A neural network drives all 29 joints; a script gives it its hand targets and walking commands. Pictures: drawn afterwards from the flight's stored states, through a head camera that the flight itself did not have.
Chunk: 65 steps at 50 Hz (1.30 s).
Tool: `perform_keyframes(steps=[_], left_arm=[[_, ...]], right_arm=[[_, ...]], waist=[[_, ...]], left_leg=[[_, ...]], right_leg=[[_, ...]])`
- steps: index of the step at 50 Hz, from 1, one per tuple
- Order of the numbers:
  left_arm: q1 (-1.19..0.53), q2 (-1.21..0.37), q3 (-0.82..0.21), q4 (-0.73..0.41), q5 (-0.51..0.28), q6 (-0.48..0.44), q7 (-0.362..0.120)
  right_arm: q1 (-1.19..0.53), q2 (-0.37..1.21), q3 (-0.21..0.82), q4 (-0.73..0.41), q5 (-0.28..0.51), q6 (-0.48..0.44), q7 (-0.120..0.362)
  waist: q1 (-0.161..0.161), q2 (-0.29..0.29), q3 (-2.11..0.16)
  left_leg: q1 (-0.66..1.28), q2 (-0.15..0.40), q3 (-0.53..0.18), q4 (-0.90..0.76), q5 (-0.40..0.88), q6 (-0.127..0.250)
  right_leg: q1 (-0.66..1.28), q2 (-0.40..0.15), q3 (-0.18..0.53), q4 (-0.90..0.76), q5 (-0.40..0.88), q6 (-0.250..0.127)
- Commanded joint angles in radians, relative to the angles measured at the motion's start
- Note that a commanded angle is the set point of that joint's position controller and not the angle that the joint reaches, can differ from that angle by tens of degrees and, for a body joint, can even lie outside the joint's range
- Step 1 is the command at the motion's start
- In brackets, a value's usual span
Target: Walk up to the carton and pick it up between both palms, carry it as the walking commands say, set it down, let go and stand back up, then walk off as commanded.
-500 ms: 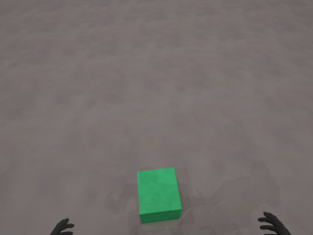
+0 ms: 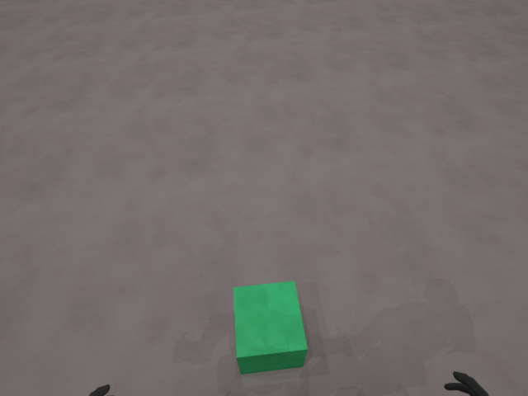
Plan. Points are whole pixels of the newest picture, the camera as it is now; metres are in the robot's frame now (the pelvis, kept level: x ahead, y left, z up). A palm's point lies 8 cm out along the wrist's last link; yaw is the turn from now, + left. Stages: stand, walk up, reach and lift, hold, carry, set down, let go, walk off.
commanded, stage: stand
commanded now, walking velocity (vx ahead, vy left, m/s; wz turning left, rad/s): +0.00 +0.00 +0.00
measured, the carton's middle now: (267, 327) +0.47 +0.01 -0.68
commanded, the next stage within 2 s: walk off in 0.52 s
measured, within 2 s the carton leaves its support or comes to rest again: neither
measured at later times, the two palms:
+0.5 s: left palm out of the picture +0.09 +0.31 -0.11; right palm out of the picture +0.09 -0.31 -0.10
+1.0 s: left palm out of the picture +0.09 +0.24 -0.12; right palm out of the picture +0.02 -0.35 -0.12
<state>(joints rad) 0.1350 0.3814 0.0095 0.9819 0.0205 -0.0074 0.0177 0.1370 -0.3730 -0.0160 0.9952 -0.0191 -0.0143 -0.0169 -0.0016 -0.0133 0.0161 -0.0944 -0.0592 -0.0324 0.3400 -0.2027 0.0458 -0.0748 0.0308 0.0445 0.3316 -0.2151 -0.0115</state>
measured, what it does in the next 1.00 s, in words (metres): lifts its right foot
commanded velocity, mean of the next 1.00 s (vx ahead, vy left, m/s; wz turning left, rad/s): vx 0.16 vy -0.06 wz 0.00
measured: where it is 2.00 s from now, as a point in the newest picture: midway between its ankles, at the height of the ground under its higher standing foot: (328, 336)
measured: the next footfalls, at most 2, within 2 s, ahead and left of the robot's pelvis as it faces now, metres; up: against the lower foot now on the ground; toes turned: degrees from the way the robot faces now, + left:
right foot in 1.10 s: +0.14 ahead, -0.23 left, +0.00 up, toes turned -2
left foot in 1.36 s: +0.33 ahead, -0.04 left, +0.00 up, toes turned +14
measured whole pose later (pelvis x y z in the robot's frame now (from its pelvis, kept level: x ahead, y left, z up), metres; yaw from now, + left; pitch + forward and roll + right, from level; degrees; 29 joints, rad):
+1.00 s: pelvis +0.04 -0.05 +0.00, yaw +2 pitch +0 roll -1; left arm 0.22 0.34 0.02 1.01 0.04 0.03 -0.02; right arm 0.33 -0.33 -0.03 1.07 -0.04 0.00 -0.02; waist -0.06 0.01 0.00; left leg -0.09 0.03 -0.09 0.35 -0.26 -0.01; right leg -0.34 -0.04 -0.01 0.73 -0.41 0.05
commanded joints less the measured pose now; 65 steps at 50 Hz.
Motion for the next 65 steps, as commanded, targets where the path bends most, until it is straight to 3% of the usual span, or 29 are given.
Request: perform_keyframes(steps=[1, 35, 36, 38, 40, 42, 43, 45, 48, 51, 53, 54, 55, 56, 57, 58, 60, 61, 63, 65], left_arm=[[-0.044, 0.162, 0.029, -0.041, -0.001, -0.011, 0.003], [-0.054, 0.179, 0.019, 0.016, -0.006, -0.014, -0.001], [-0.028, 0.107, -0.002, 0.043, -0.010, -0.003, -0.002], [0.038, 0.083, -0.004, 0.070, -0.004, 0.039, 0.012], [0.023, 0.099, 0.006, 0.052, 0.012, 0.048, 0.014], [-0.018, 0.105, 0.013, 0.021, 0.026, 0.044, 0.010], [-0.028, 0.109, 0.020, 0.007, 0.030, 0.038, 0.005], [-0.015, 0.093, 0.027, -0.009, 0.027, 0.024, -0.013], [-0.022, 0.045, 0.030, -0.041, 0.017, 0.017, -0.039], [-0.007, 0.020, 0.033, -0.071, 0.007, 0.022, -0.055], [0.096, 0.011, 0.042, -0.052, 0.004, 0.023, -0.055], [0.171, 0.028, 0.051, -0.031, 0.009, 0.020, -0.050], [0.283, 0.058, 0.063, -0.010, 0.013, 0.010, -0.042], [0.428, 0.192, 0.096, 0.011, 0.024, 0.001, -0.036], [0.476, 0.205, 0.095, 0.033, 0.012, 0.003, -0.037], [0.383, 0.131, 0.075, 0.009, 0.016, -0.001, -0.034], [0.250, 0.035, 0.048, -0.034, 0.018, -0.025, -0.027], [0.226, 0.014, 0.042, -0.041, 0.014, -0.033, -0.020], [0.259, -0.005, 0.037, -0.030, 0.012, -0.045, -0.017], [0.315, -0.036, 0.029, -0.006, 0.012, -0.049, -0.014]], right_arm=[[-0.041, -0.173, -0.031, -0.040, 0.001, -0.010, -0.004], [-0.059, -0.195, -0.019, 0.015, 0.008, -0.012, -0.001], [-0.039, -0.123, 0.002, 0.027, 0.011, -0.009, 0.001], [0.007, -0.130, 0.002, 0.021, -0.013, 0.019, 0.007], [0.059, -0.184, -0.017, 0.024, -0.019, 0.036, 0.007], [0.127, -0.218, -0.040, 0.033, -0.030, 0.035, 0.001], [0.143, -0.220, -0.048, 0.037, -0.032, 0.029, -0.002], [0.128, -0.204, -0.058, 0.027, -0.027, 0.013, -0.002], [0.130, -0.164, -0.056, 0.016, -0.021, -0.004, -0.005], [0.151, -0.174, -0.067, 0.018, -0.023, -0.005, -0.008], [0.125, -0.177, -0.074, 0.009, -0.012, -0.005, -0.010], [0.130, -0.153, -0.071, 0.002, -0.014, -0.009, -0.010], [0.140, -0.104, -0.059, -0.004, -0.022, -0.016, -0.006], [0.103, 0.007, -0.030, -0.060, -0.018, -0.027, -0.003], [0.050, 0.002, -0.025, -0.086, -0.015, -0.023, -0.006], [0.008, -0.025, -0.034, -0.099, -0.013, -0.023, -0.001], [0.027, -0.006, -0.034, -0.091, -0.017, -0.034, 0.022], [0.045, 0.001, -0.034, -0.087, -0.027, -0.033, 0.032], [0.046, 0.021, -0.032, -0.090, -0.031, -0.023, 0.044], [-0.006, 0.042, -0.028, -0.114, -0.026, -0.013, 0.047]], waist=[[-0.001, 0.014, -0.014], [-0.002, 0.014, -0.018], [-0.007, 0.006, -0.043], [-0.022, 0.047, 0.010], [-0.054, 0.121, 0.052], [-0.093, 0.147, 0.110], [-0.090, 0.118, 0.123], [-0.064, 0.084, 0.090], [-0.058, 0.154, 0.088], [-0.052, 0.197, 0.105], [0.002, 0.174, 0.094], [0.028, 0.128, 0.068], [0.078, 0.038, 0.021], [0.154, -0.315, -0.065], [0.155, -0.285, -0.043], [0.110, -0.168, 0.063], [0.030, -0.047, 0.103], [0.014, -0.045, 0.085], [0.016, -0.059, 0.063], [0.023, -0.055, 0.082]], left_leg=[[-0.006, 0.161, -0.144, -0.054, 0.158, -0.017], [0.008, 0.168, -0.144, -0.069, 0.185, -0.012], [0.017, 0.182, -0.147, -0.087, 0.112, -0.021], [-0.010, 0.213, -0.214, -0.128, -0.135, -0.013], [0.005, 0.293, -0.353, -0.168, -0.425, 0.054], [-0.002, 0.410, -0.503, -0.218, -0.509, 0.141], [0.011, 0.433, -0.526, -0.221, -0.480, 0.165], [0.031, 0.406, -0.459, -0.191, -0.420, 0.153], [-0.035, 0.335, -0.323, -0.173, -0.295, 0.110], [-0.167, 0.302, -0.238, -0.145, -0.258, 0.079], [-0.303, 0.276, -0.179, -0.059, -0.267, 0.051], [-0.370, 0.247, -0.152, 0.028, -0.253, 0.038], [-0.443, 0.195, -0.097, 0.222, -0.237, 0.021], [-0.606, 0.063, 0.062, 0.593, -0.421, -0.028], [-0.657, 0.091, 0.010, 0.806, -0.462, -0.019], [-0.704, 0.148, -0.013, 0.896, -0.372, 0.003], [-0.652, 0.224, -0.004, 0.877, -0.210, -0.003], [-0.605, 0.235, 0.013, 0.839, -0.160, -0.015], [-0.577, 0.221, 0.056, 0.801, -0.125, -0.038], [-0.593, 0.210, 0.081, 0.720, -0.117, -0.055]], right_leg=[[-0.024, -0.132, 0.113, -0.045, 0.133, -0.004], [-0.008, -0.141, 0.110, -0.063, 0.158, -0.012], [-0.007, -0.133, 0.091, -0.066, 0.099, -0.001], [-0.055, -0.085, 0.039, -0.009, -0.042, 0.010], [-0.207, -0.044, -0.016, 0.130, -0.192, 0.009], [-0.371, -0.082, -0.015, 0.356, -0.240, 0.013], [-0.448, -0.094, 0.001, 0.467, -0.242, 0.022], [-0.495, -0.106, 0.017, 0.540, -0.216, 0.042], [-0.404, -0.092, -0.032, 0.416, -0.210, 0.070], [-0.225, -0.063, -0.108, 0.258, -0.151, 0.063], [-0.001, -0.034, -0.171, 0.140, -0.015, 0.049], [0.127, -0.020, -0.183, 0.127, -0.036, 0.044], [0.261, -0.064, -0.137, 0.078, -0.118, 0.031], [0.333, -0.354, 0.281, -0.113, -0.454, -0.062], [0.202, -0.437, 0.484, -0.215, -0.711, -0.142], [0.111, -0.429, 0.442, -0.207, -0.686, -0.155], [0.020, -0.348, 0.274, -0.186, -0.372, -0.133], [-0.005, -0.316, 0.205, -0.191, -0.235, -0.131], [0.009, -0.285, 0.113, -0.191, -0.015, -0.148], [0.032, -0.270, 0.064, -0.192, 0.081, -0.169]])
